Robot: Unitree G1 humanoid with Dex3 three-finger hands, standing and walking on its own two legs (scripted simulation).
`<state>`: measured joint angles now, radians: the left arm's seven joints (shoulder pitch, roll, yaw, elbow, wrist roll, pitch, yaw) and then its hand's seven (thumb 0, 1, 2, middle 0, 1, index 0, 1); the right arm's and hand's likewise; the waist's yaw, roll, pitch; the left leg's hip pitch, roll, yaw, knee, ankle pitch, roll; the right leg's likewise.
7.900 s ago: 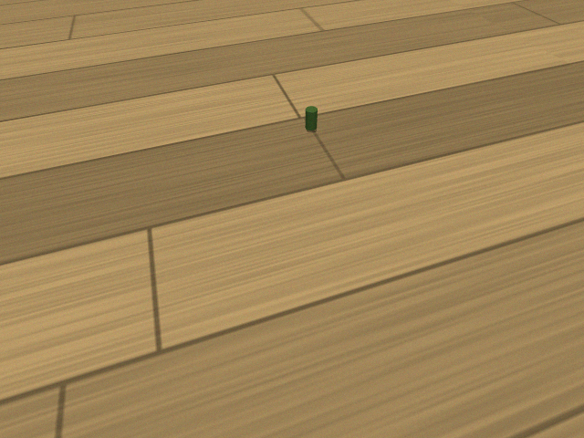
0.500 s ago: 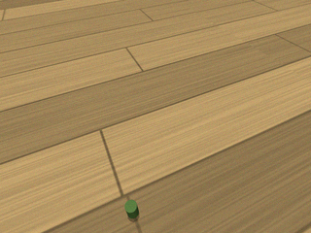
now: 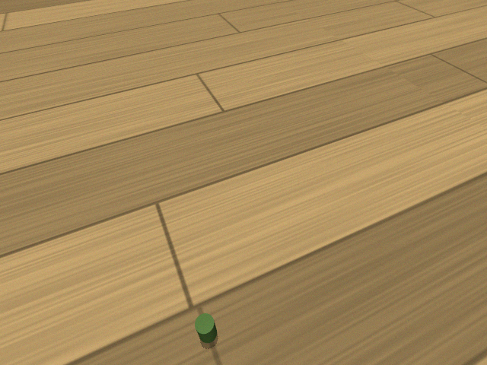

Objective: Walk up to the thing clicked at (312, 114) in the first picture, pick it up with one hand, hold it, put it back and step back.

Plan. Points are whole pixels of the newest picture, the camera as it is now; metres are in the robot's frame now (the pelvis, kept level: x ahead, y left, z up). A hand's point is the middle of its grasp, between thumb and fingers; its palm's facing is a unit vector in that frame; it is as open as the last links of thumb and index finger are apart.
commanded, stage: stand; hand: left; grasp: from the side
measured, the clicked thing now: (206, 328) +0.39 +0.19 -0.72
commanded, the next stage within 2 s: go down in 0.34 s
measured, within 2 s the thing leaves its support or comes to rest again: neither
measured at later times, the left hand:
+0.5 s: hand out of the picture +0.08 +0.25 -0.15, palm faces +0.00 -0.94 -0.34, open 7.6 cm
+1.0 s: hand out of the picture +0.14 +0.27 -0.19, palm faces +0.03 -0.94 -0.34, open 15.9 cm
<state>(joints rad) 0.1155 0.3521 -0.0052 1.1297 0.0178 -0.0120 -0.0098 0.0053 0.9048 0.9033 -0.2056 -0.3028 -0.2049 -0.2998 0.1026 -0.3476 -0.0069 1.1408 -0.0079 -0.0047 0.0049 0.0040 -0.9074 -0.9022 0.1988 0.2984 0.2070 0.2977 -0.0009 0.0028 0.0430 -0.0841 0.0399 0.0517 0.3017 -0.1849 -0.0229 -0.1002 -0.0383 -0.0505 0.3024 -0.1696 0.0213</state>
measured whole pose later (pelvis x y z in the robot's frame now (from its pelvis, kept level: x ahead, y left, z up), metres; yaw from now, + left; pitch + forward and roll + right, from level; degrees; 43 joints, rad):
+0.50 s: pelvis +0.00 +0.00 +0.00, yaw +1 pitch -1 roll +0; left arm 0.11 0.34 0.01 1.08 0.00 -0.02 0.00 0.01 0.88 0.88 -0.18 -0.28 -0.18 -0.28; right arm 0.14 -0.34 0.00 1.04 0.02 -0.01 -0.02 0.01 -0.92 -0.91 0.20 0.30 0.21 0.30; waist 0.00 0.01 0.04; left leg -0.13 0.04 0.04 0.34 -0.20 -0.02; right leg -0.14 -0.04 -0.06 0.34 -0.19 0.02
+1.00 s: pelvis -0.01 +0.01 -0.05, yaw +0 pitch +11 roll -1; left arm 0.13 0.33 0.20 0.73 0.08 0.11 -0.05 0.00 -0.31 0.24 -0.08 -0.25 -0.09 -0.23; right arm 0.26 -0.25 -0.04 0.66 0.02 -0.11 -0.04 0.01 -0.91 -0.90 0.20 0.30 0.21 0.30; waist -0.03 0.00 -0.05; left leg -0.62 0.05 0.02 0.86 -0.42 -0.01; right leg -0.61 -0.05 -0.05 0.81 -0.38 0.03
